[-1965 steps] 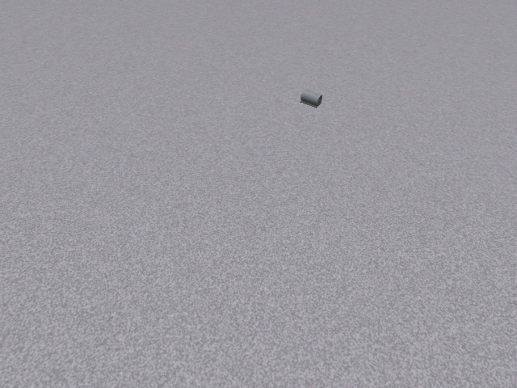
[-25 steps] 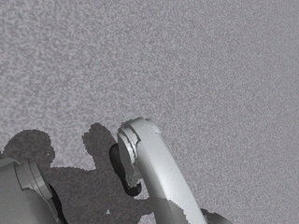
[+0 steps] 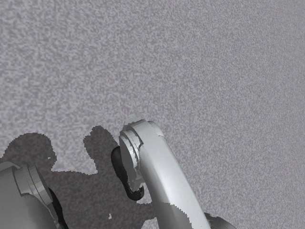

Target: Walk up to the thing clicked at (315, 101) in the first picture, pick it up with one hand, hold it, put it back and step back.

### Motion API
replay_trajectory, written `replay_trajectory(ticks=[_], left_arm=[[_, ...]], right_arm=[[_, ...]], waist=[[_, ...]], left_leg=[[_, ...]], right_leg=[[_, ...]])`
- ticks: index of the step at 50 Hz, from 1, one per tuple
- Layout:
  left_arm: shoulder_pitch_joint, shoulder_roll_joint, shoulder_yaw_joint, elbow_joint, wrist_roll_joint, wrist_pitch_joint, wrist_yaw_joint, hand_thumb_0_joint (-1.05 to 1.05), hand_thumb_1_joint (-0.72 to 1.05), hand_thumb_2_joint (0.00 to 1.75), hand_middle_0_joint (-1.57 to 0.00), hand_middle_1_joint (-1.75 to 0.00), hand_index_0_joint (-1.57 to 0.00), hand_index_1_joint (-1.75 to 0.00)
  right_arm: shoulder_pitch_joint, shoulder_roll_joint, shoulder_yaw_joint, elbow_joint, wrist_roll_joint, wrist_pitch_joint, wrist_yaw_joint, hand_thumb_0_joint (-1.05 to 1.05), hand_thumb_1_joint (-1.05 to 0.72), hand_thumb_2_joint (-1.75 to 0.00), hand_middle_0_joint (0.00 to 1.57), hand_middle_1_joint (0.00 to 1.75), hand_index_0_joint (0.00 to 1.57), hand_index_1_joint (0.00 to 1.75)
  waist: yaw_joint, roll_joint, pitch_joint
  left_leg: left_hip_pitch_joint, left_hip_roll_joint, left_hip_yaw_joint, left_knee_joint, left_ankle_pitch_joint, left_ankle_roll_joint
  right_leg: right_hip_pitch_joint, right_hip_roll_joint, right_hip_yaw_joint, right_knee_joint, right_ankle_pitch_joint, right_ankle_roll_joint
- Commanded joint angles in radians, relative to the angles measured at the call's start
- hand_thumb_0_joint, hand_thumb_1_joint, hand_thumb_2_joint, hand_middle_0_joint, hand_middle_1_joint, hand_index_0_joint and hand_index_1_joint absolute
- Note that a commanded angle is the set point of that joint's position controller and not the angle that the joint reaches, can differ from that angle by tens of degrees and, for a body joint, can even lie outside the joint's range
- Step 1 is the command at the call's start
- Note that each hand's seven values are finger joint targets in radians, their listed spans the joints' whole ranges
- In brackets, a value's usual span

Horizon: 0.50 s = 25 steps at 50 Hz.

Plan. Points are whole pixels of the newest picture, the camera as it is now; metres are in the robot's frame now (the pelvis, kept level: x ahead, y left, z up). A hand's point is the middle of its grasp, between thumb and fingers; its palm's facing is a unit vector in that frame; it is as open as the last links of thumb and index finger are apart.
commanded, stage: approach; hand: left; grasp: from above
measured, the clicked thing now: out of the picture +0.46 +0.43 -0.30
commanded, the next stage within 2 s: none
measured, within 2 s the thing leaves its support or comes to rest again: neither
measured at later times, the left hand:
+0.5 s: hand out of the picture +0.46 +0.34 -0.21, palm faces -0.02 -0.50 -0.87, open 13.8 cm
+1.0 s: hand out of the picture +0.47 +0.34 -0.21, palm faces +0.02 -0.49 -0.87, open 13.9 cm
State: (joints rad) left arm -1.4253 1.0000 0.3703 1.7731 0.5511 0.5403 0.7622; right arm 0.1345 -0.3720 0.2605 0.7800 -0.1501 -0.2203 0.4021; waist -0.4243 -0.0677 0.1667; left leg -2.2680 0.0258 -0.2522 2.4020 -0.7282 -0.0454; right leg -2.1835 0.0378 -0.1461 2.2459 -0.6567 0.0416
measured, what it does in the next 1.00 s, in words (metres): stands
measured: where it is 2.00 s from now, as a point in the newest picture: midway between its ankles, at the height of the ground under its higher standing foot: (96, 203)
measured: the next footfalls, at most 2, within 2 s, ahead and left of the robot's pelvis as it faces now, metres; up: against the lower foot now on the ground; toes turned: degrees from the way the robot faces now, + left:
none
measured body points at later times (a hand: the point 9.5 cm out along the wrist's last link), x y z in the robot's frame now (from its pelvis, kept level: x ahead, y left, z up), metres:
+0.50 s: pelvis +0.00 +0.00 +0.00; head +0.30 +0.09 +0.32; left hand +0.46 +0.36 -0.16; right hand -0.01 -0.26 -0.06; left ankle +0.06 +0.14 -0.31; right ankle +0.11 -0.12 -0.31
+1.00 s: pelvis +0.00 +0.00 +0.00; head +0.30 +0.09 +0.32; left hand +0.47 +0.36 -0.16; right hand -0.02 -0.26 -0.05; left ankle +0.06 +0.14 -0.31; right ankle +0.11 -0.12 -0.31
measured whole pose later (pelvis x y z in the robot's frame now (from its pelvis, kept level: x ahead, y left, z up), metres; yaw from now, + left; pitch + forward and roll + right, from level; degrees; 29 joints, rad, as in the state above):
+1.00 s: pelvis +0.00 +0.00 +0.00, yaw -1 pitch +34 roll -13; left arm -1.43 1.00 0.36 1.75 0.55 0.54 0.74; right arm 0.15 -0.40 0.25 0.79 -0.14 -0.23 0.41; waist -0.42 -0.06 0.15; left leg -2.28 0.03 -0.25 2.41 -0.73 -0.04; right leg -2.20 0.04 -0.14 2.24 -0.66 0.05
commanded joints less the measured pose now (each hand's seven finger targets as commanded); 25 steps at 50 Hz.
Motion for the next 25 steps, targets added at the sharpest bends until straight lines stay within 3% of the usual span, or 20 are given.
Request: replay_trajectory(ticks=[1, 3, 7, 10, 17, 20, 25], left_arm=[[-0.29, 0.202, -0.014, -0.131, 0.043, -0.006, 0.083, 0.0, -0.49, 0.93, -0.07, -1.06, -0.07, -1.05], [-0.31, 0.234, 0.002, -0.153, 0.048, -0.004, 0.099, 0.0, -0.5, 0.93, -0.07, -1.06, -0.07, -1.05], [-0.314, 0.243, 0.013, -0.17, 0.04, 0.001, 0.11, 0.0, -0.51, 0.94, -0.07, -1.05, -0.07, -1.05], [-0.294, 0.217, -0.001, -0.182, 0.032, 0.008, 0.083, 0.0, -0.5, 0.93, -0.07, -1.04, -0.07, -1.04], [-0.213, 0.127, -0.069, -0.108, 0.009, 0.009, -0.01, 0.0, -0.46, 0.92, -0.07, -1.04, -0.08, -1.04], [-0.245, 0.148, -0.078, -0.123, 0.021, 0.001, -0.023, 0.0, -0.45, 0.91, -0.07, -1.05, -0.09, -1.03], [-0.266, 0.202, -0.055, -0.122, 0.079, -0.017, 0.005, 0.0, -0.47, 0.92, -0.07, -1.05, -0.08, -1.04]], right_arm=[[0.253, -0.351, -0.078, 0.06, -0.014, 0.007, -0.001, 0.0, -0.91, -0.9, 0.2, 0.3, 0.2, 0.3], [0.239, -0.352, -0.076, 0.056, -0.021, 0.007, 0.0, 0.0, -0.91, -0.9, 0.2, 0.3, 0.2, 0.3], [0.23, -0.343, -0.072, 0.066, -0.023, 0.009, 0.01, 0.0, -0.92, -0.9, 0.2, 0.3, 0.2, 0.3], [0.237, -0.334, -0.072, 0.051, -0.009, 0.01, 0.016, 0.0, -0.91, -0.9, 0.2, 0.3, 0.2, 0.3], [0.286, -0.33, -0.077, 0.059, 0.017, 0.01, 0.005, 0.0, -0.91, -0.9, 0.2, 0.3, 0.2, 0.3], [0.285, -0.335, -0.078, 0.067, 0.014, 0.009, -0.005, 0.0, -0.9, -0.89, 0.2, 0.3, 0.2, 0.3], [0.27, -0.334, -0.079, 0.06, 0.006, 0.005, -0.017, 0.0, -0.91, -0.9, 0.2, 0.3, 0.2, 0.3]], waist=[[-0.062, 0.506, -0.693], [-0.058, 0.53, -0.711], [-0.055, 0.561, -0.719], [-0.045, 0.559, -0.731], [-0.056, 0.43, -0.719], [-0.066, 0.423, -0.708], [-0.049, 0.508, -0.704]], left_leg=[[0.527, 0.029, 0.083, -0.255, 0.229, 0.044], [0.552, 0.029, 0.085, -0.253, 0.244, 0.042], [0.535, 0.027, 0.107, -0.235, 0.248, 0.046], [0.522, 0.029, 0.116, -0.227, 0.262, 0.043], [0.426, 0.026, 0.108, -0.214, 0.25, 0.056], [0.427, 0.022, 0.096, -0.227, 0.241, 0.057], [0.498, 0.029, 0.086, -0.259, 0.202, 0.045]], right_leg=[[0.42, 0.019, -0.114, -0.197, 0.309, -0.033], [0.431, 0.016, -0.114, -0.196, 0.325, -0.032], [0.454, 0.017, -0.106, -0.207, 0.332, -0.025], [0.442, 0.021, -0.099, -0.214, 0.328, -0.024], [0.443, 0.043, -0.096, -0.209, 0.307, -0.021], [0.432, 0.041, -0.097, -0.199, 0.302, -0.026], [0.395, 0.033, -0.101, -0.197, 0.262, -0.045]])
